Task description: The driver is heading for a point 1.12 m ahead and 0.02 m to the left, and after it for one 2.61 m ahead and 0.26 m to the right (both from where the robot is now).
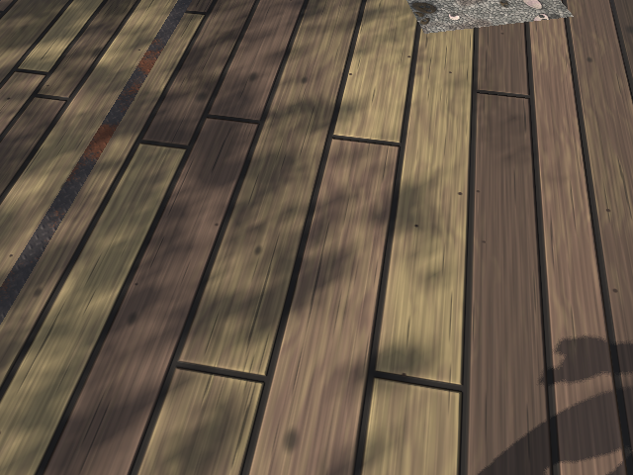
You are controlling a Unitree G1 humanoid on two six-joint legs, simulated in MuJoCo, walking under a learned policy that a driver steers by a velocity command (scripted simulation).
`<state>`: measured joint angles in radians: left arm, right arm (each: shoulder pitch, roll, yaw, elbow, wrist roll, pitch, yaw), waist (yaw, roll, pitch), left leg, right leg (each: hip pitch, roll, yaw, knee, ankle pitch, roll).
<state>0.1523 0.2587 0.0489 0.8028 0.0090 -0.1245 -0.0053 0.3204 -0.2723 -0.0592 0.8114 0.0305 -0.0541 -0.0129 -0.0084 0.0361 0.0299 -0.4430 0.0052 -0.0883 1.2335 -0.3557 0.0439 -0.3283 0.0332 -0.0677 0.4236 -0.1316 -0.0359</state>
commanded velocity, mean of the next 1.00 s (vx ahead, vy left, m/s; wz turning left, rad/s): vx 0.50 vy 0.00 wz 0.08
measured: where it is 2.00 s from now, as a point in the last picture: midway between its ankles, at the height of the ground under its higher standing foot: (306, 256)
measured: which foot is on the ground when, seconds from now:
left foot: up 0.00-0.36, down 0.38-0.98, up 1.00-1.00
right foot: down 0.00-0.40, up 0.42-0.94, down 0.96-1.00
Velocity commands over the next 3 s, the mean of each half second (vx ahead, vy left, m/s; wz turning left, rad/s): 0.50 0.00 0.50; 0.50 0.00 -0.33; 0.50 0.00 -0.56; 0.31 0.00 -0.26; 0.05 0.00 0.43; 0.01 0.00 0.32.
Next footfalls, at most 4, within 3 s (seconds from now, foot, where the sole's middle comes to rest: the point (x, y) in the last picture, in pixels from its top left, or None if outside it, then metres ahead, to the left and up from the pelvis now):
0.38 left None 0.34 0.20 -0.77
0.96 right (314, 372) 0.69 0.04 -0.77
1.44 left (250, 265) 0.99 0.20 -0.77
1.88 right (371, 234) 1.09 -0.12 -0.77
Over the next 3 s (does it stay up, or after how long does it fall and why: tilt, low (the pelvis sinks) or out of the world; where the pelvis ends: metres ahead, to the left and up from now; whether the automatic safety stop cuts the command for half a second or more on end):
stays up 1.06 0.03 0.00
